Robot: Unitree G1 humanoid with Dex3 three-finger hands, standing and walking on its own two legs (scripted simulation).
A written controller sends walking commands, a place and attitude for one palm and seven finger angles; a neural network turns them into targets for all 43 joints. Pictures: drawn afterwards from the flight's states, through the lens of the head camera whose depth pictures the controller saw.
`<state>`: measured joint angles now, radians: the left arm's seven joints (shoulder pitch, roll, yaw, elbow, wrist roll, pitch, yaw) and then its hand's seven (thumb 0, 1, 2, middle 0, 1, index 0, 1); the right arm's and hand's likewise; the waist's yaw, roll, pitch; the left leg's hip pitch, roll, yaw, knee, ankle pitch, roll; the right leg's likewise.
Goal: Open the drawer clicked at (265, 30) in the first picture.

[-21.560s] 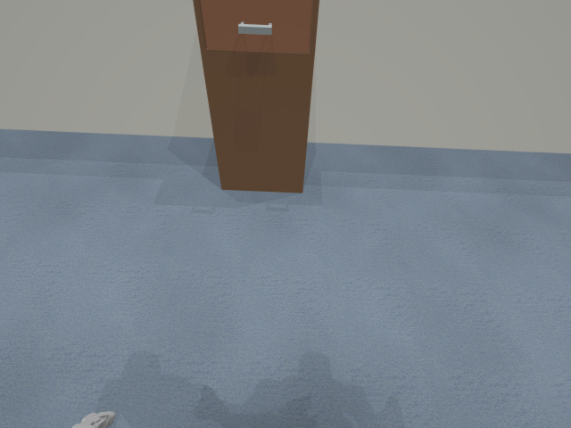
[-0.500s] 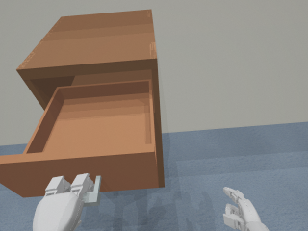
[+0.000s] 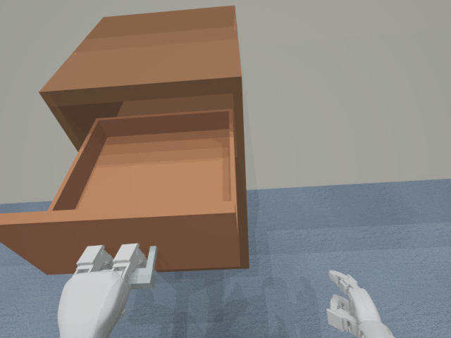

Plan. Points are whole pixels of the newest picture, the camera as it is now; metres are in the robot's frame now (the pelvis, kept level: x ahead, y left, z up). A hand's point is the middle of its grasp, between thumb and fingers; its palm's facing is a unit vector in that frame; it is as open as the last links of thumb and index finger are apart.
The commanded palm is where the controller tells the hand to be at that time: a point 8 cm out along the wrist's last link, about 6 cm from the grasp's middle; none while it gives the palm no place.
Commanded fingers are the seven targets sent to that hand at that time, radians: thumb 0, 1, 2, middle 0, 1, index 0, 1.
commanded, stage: open the thumb to release the handle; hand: left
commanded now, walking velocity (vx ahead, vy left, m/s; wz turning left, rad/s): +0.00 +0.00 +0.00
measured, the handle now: (120, 266) +0.20 +0.20 +0.07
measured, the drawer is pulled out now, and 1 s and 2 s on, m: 0.30 0.29 0.29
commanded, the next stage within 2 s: lift the hand off the handle in 0.38 s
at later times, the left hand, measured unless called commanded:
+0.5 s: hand (119, 300) +0.16 +0.19 +0.05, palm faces +0.05 -0.13 -0.99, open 13.3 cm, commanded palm +0.13 +0.19 +0.10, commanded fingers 0.00 -0.50 0.30 -0.30 -1.20 -0.30 -1.20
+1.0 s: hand (116, 293) +0.17 +0.20 +0.06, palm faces +0.07 -0.15 -0.99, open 13.5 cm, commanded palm +0.13 +0.20 +0.13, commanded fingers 0.00 -0.50 0.30 -0.30 -1.20 -0.30 -1.20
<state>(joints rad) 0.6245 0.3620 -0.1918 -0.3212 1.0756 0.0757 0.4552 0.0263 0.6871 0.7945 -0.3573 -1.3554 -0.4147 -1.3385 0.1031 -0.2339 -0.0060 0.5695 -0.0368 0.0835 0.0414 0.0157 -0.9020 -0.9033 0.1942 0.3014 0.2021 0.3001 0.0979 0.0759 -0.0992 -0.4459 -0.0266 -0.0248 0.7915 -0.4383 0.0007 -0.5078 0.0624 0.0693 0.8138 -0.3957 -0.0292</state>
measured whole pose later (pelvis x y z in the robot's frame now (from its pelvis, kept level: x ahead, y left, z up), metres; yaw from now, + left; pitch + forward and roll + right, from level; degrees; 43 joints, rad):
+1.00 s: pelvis -0.01 +0.00 +0.02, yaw +1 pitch +1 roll +1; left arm 0.47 0.36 -0.23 -0.26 1.02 0.14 0.31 0.00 -0.49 0.30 -0.38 -1.21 -0.37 -1.24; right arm 0.07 -0.20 0.02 0.62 -0.02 0.07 -0.01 0.02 -0.90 -0.90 0.20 0.30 0.20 0.30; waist 0.11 0.08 -0.07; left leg -0.31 -0.03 -0.04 0.66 -0.36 0.00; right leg -0.37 0.06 0.06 0.68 -0.32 -0.03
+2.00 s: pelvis -0.02 +0.00 +0.03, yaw +1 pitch -5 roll +1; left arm 0.20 0.50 -0.06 -0.56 0.83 0.32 -0.05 -0.01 -0.49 0.30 -0.33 -1.21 -0.32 -1.20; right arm 0.01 -0.25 0.06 0.60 0.04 0.14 0.03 0.02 -0.90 -0.90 0.19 0.30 0.20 0.30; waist 0.11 0.13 -0.01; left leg -0.11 -0.02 -0.05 0.43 -0.23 0.00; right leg -0.16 0.05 0.06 0.46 -0.20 -0.03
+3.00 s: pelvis +0.00 +0.00 +0.03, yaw +3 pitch -4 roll -1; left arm 0.46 0.38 0.25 -0.71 -0.02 -0.07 0.09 -0.01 -0.36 0.36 -0.31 -1.11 -0.31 -1.11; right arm 0.16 -0.19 0.07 0.57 0.00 -0.11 -0.07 0.02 -0.90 -0.90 0.20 0.30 0.20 0.30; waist 0.07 0.03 0.02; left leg -0.13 -0.01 -0.09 0.49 -0.29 -0.01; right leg -0.15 0.06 0.02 0.46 -0.24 -0.03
